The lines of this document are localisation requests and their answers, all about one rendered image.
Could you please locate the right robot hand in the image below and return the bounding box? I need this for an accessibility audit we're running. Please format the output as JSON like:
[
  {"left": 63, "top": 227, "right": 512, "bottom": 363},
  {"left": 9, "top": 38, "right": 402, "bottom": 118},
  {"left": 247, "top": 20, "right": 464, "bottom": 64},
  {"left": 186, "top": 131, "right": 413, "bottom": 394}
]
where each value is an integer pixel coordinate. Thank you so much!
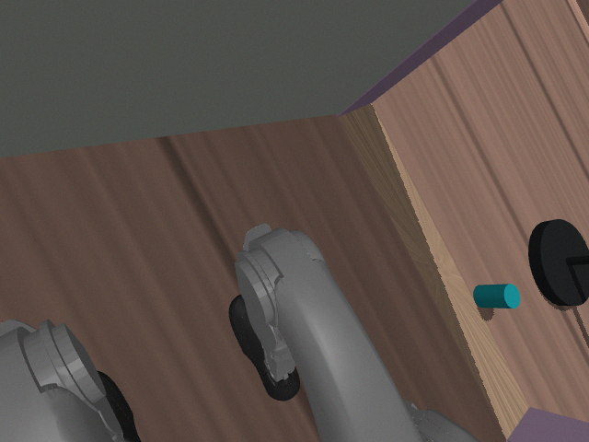
[{"left": 403, "top": 400, "right": 480, "bottom": 442}]

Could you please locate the floor lamp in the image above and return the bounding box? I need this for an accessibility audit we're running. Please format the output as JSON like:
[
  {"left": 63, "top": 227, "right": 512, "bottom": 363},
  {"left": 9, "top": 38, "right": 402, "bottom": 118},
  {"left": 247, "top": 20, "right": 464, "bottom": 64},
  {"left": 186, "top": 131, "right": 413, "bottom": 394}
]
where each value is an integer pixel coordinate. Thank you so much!
[{"left": 528, "top": 219, "right": 589, "bottom": 306}]

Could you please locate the right robot foot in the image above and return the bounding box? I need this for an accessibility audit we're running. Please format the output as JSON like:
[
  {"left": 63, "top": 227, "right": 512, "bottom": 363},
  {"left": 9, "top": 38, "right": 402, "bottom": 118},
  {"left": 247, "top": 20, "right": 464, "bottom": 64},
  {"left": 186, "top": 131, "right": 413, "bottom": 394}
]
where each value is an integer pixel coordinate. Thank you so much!
[{"left": 229, "top": 295, "right": 300, "bottom": 401}]

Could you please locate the left robot foot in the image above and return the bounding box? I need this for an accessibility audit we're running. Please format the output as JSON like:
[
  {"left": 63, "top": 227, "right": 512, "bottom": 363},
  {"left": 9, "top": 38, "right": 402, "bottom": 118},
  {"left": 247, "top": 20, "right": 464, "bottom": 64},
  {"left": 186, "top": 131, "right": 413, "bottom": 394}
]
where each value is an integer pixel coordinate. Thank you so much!
[{"left": 98, "top": 371, "right": 142, "bottom": 442}]

